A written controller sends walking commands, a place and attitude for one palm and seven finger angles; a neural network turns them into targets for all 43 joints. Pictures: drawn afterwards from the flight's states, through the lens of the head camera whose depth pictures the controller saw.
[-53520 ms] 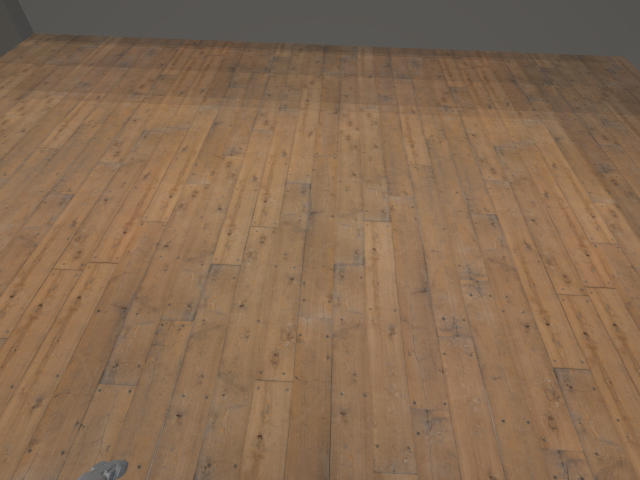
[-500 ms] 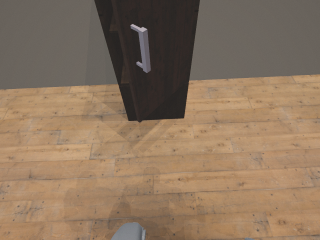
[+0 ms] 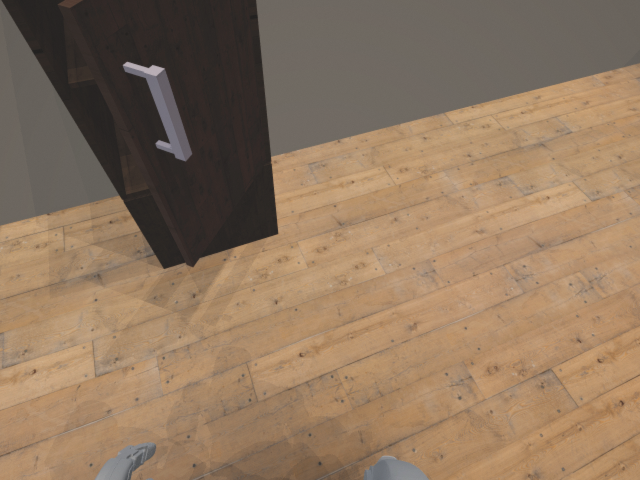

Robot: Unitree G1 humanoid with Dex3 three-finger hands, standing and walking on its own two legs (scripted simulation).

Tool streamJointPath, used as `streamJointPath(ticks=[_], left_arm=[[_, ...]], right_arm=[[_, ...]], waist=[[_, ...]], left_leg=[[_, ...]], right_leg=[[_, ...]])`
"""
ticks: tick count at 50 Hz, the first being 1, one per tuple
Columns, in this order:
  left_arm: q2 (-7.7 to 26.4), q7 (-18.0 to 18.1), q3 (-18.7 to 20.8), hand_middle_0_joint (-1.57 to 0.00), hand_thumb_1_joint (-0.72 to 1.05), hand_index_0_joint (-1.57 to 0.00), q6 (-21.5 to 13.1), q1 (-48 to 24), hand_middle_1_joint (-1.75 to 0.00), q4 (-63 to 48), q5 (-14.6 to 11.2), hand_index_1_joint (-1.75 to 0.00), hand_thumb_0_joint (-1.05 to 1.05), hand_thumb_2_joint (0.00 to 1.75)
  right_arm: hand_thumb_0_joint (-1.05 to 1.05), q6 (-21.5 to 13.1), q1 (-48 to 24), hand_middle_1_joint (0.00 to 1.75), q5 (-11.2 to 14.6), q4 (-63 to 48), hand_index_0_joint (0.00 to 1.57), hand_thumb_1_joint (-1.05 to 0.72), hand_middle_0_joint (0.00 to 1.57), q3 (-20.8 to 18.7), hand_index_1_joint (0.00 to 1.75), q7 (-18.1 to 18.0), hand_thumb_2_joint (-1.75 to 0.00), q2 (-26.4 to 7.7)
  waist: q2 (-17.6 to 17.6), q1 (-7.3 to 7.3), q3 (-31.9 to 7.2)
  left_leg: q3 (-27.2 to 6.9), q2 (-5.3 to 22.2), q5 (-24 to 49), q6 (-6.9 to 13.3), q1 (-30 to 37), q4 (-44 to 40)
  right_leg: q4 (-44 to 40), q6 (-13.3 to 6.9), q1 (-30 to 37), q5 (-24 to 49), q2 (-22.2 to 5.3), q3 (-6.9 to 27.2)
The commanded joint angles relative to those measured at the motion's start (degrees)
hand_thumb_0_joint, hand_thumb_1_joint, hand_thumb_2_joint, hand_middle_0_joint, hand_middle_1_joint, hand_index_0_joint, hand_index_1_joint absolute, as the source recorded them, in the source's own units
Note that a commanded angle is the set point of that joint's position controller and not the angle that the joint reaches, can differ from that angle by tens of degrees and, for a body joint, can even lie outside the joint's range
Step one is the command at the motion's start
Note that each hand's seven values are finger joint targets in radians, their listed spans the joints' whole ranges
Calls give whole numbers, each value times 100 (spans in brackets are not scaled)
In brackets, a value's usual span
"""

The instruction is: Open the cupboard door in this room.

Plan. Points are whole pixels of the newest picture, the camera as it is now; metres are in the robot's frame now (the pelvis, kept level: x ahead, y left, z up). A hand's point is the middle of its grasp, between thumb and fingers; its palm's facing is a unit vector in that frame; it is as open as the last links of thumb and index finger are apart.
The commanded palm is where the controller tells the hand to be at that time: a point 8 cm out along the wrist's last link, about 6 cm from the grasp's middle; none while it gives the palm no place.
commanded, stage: walk to a spot facing it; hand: left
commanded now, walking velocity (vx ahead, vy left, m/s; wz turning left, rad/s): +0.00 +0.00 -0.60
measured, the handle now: (159, 114) +0.59 +0.30 +0.07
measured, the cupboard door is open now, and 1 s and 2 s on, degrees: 45 45 45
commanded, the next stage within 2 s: none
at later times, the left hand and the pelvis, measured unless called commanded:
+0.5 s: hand (210, 432) +0.19 +0.17 -0.17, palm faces -0.29 -0.94 -0.17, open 7.3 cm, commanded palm none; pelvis +0.02 +0.01 +0.00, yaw -18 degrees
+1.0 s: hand (244, 419) +0.21 +0.13 -0.17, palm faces -0.50 -0.85 -0.17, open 7.3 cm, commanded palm none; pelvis +0.11 -0.04 +0.00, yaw -35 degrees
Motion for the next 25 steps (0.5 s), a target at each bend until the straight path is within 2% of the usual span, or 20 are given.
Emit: streamJointPath(ticks=[1, 2, 3, 4, 5, 6, 8, 9, 10, 12, 14, 15, 16, 17, 18, 19, 21, 22, 24, 25], left_arm=[[557, 47, 94, -20, 90, -20, -213, 654, -30, -247, 12, -30, 0, 90], [1282, 161, 250, -20, 90, -20, -273, 1082, -30, -120, 78, -30, 0, 90], [1485, 236, 266, -20, 90, -20, -264, 1405, -30, -28, -31, -30, 0, 90], [1344, 315, 280, -20, 90, -20, -219, 1237, -30, -70, -6, -30, 0, 90], [1196, 357, 261, -20, 90, -20, -177, 816, -30, -168, 25, -30, 0, 90], [1022, 368, 206, -20, 90, -20, -146, 441, -30, -285, 33, -30, 0, 90], [941, 353, 161, -20, 90, -20, -150, 76, -30, -427, 68, -30, 0, 90], [972, 342, 164, -20, 90, -20, -151, -22, -30, -446, 91, -30, 0, 90], [1011, 318, 165, -20, 90, -20, -147, -84, -30, -476, 97, -30, 0, 90], [1008, 282, 179, -20, 90, -20, -134, -106, -30, -473, 92, -30, 0, 90], [910, 261, 164, -20, 90, -20, -110, -228, -30, -458, 63, -30, 0, 90], [761, 248, 144, -20, 90, -20, -80, -300, -30, -514, 13, -30, 0, 90], [375, 212, 61, -20, 90, -20, -43, -196, -30, -619, -52, -30, 0, 90], [217, 162, 31, -20, 90, -20, -49, -130, -30, -742, -60, -30, 0, 90], [403, 95, 73, -20, 90, -20, -87, -264, -30, -759, 2, -30, 0, 90], [346, 81, 108, -20, 90, -20, -101, -220, -30, -649, 60, -30, 0, 90], [222, 22, 100, -20, 90, -20, -100, -66, -30, -473, 30, -30, 0, 90], [144, 5, 68, -20, 90, -20, -73, -28, -30, -430, 12, -30, 0, 90], [44, -5, 32, -20, 90, -20, -62, -133, -30, -449, 2, -30, 0, 90], [17, -6, 8, -20, 90, -20, -70, -249, -30, -465, -3, -30, 0, 90]], right_arm=[[0, -107, 132, 30, 111, -358, 20, -90, 20, -358, 30, -21, -90, -1200], [0, -108, 57, 30, 197, -556, 20, -90, 20, -270, 30, 15, -90, -751], [0, -45, -231, 30, 213, -695, 20, -90, 20, -237, 30, -37, -90, -842], [0, 1, -373, 30, 213, -683, 20, -90, 20, -254, 30, -56, -90, -748], [0, 3, -347, 30, 211, -579, 20, -90, 20, -248, 30, -63, -90, -759], [0, 34, -329, 30, 199, -502, 20, -90, 20, -259, 30, -34, -90, -751], [0, 87, -134, 30, 178, -374, 20, -90, 20, -244, 30, 24, -90, -603], [0, 78, -39, 30, 180, -343, 20, -90, 20, -242, 30, 47, -90, -553], [0, 78, 91, 30, 176, -299, 20, -90, 20, -238, 30, 59, -90, -491], [0, 37, 203, 30, 177, -286, 20, -90, 20, -247, 30, 53, -90, -499], [0, -29, 567, 30, 185, -207, 20, -90, 20, -246, 30, 20, -90, -526], [0, -92, 864, 30, 174, -115, 20, -90, 20, -264, 30, -13, -90, -678], [0, -164, 1023, 30, 96, -96, 20, -90, 20, -335, 30, -50, -90, -1151], [0, -192, 1041, 30, 19, -209, 20, -90, 20, -406, 30, -97, -90, -1614], [0, -218, 833, 30, 3, -301, 20, -90, 20, -386, 30, -132, -90, -1656], [0, -264, 610, 30, -21, -318, 20, -90, 20, -336, 30, -114, -90, -1463], [0, -271, 295, 30, -2, -387, 20, -90, 20, -238, 30, -113, -90, -1102], [0, -259, 248, 30, 7, -360, 20, -90, 20, -229, 30, -115, -90, -1060], [0, -235, 417, 30, 19, -286, 20, -90, 20, -242, 30, -114, -90, -1006], [0, -223, 569, 30, 12, -220, 20, -90, 20, -267, 30, -103, -90, -1050]], waist=[[460, 251, -1076], [-1555, 394, -1394], [-1657, 627, -1393], [-1355, 552, -1313], [-1595, 372, -1230], [-1378, 205, -1032], [-1011, -55, -817], [-785, -103, -812], [-792, -162, -773], [-954, -177, -692], [-1010, -363, -718], [-645, -500, -804], [872, -511, -787], [1873, -468, -780], [995, -400, -755], [1133, -221, -879], [921, -49, -756], [1001, -37, -830], [1000, -154, -846], [1066, -246, -896]], left_leg=[[-38, 774, 2929, 226, -438, 892], [584, -50, 133, -164, -1968, 2347], [-188, -272, -1908, -188, -2244, 3216], [-561, -148, -1709, -126, -2369, 3606], [-646, -56, -1433, -144, -2435, 3664], [-608, -36, -1079, -178, -2189, 3582], [-443, -148, -729, -204, -1591, 3085], [-358, -219, -644, -200, -1271, 2646], [-280, -291, -519, -190, -1089, 2275], [-204, -434, -376, -161, -863, 1579], [-203, -517, 118, -127, -226, 539], [-350, -388, 388, -67, 395, -298], [-1810, 752, -123, 329, 689, -1313], [-3236, 2140, -77, 988, 445, -1959], [-3230, 2262, 147, 1290, -168, -1950], [-2905, 1980, 928, 1225, -108, -1703], [-1393, 1338, 2168, 901, 48, -1337], [-944, 1187, 2507, 816, 184, -1237], [-506, 1132, 2915, 781, 390, -1076], [-463, 1170, 3056, 799, 439, -1019]], right_leg=[[-1952, -325, 2148, 1964, -107, 41], [-2289, -960, 3297, 4016, -1675, 2154], [-2289, -1590, 2941, 5043, -2343, 2700], [-2246, -1694, 2673, 4117, -2092, 2637], [-2215, -1630, 2407, 3507, -1776, 2502], [-2273, -1465, 1916, 3081, -1547, 2108], [-2429, -1288, 1013, 2413, -1289, 1868], [-2445, -1239, 767, 2124, -1217, 1854], [-2493, -1210, 578, 1751, -1125, 1849], [-2473, -1163, 474, 1402, -1010, 2014], [-2246, -917, 158, 1145, -802, 2047], [-1916, -692, -263, 882, -586, 1871], [-833, -351, -934, 49, 142, 1309], [737, -48, -1263, -1208, 497, 416], [1628, -65, -988, -1000, 113, 711], [2131, -27, -1015, -825, 75, 647], [2221, 92, -950, -270, -106, 394], [2002, 131, -859, -180, -121, 249], [1288, 135, -617, -208, -133, 18], [909, 114, -448, -274, -109, -55]])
